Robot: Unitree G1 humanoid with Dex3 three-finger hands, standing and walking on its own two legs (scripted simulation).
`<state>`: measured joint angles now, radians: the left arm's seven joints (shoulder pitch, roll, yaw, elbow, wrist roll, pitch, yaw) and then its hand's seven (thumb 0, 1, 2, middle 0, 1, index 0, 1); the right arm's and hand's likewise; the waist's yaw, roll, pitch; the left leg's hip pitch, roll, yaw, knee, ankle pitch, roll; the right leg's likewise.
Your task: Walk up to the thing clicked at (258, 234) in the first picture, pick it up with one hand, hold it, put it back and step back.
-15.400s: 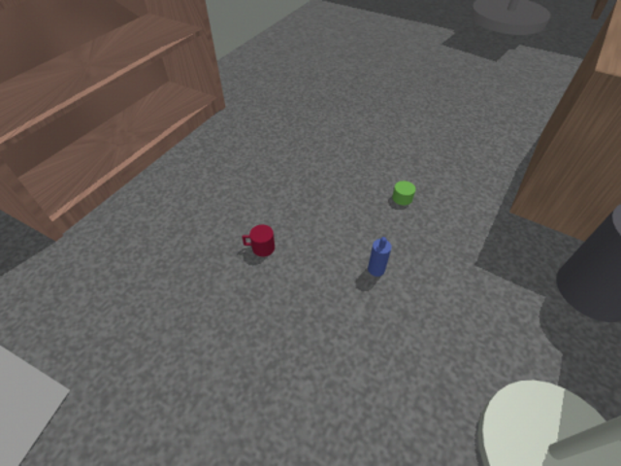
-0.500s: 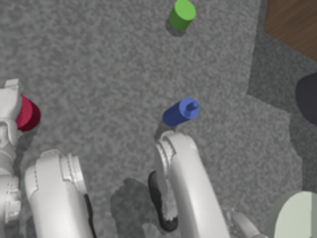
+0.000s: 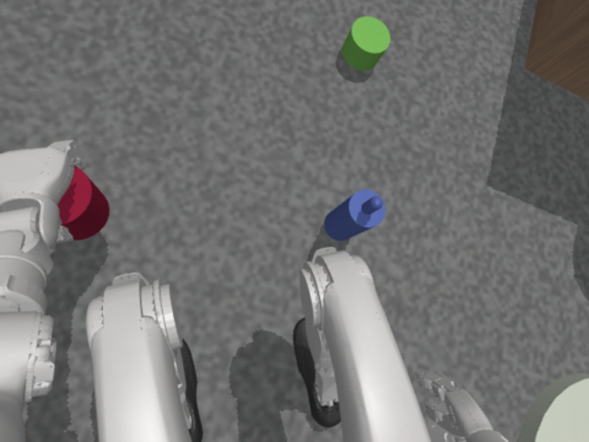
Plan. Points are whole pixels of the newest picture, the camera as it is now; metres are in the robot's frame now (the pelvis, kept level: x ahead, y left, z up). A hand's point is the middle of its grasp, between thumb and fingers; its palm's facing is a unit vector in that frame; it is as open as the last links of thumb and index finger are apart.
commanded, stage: lift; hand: left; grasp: from above
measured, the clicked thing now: (53, 204) +0.44 +0.30 -0.20
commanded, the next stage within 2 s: hold in 1.64 s
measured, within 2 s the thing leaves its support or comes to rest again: neither
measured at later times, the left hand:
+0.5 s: hand out of the picture +0.39 +0.30 -0.06, palm faces -0.46 -0.10 -0.88, open 11.9 cm
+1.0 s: hand out of the picture +0.33 +0.29 +0.15, palm faces -0.45 -0.13 -0.88, open 11.8 cm
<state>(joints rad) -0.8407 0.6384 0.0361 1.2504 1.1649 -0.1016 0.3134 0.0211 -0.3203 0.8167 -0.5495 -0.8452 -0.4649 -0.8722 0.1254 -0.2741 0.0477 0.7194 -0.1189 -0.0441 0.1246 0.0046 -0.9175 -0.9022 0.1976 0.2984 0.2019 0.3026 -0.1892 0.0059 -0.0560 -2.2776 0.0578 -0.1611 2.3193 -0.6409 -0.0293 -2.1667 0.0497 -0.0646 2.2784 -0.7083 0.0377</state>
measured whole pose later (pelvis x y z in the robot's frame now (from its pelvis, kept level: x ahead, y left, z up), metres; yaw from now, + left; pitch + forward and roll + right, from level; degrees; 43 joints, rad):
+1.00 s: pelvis +0.03 +0.01 +0.26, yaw +6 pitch +23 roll -4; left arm -0.32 0.45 -0.16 0.69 0.99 0.07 0.13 0.01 -0.30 0.78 -0.56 -0.81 -0.47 -0.85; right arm 0.18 -0.23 -0.01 0.70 0.02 0.03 -0.04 0.01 -0.91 -0.90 0.20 0.30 0.20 0.30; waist -0.08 0.04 -0.16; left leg -1.34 0.06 -0.04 1.48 -0.54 0.00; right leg -1.26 0.00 -0.01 1.44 -0.59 0.04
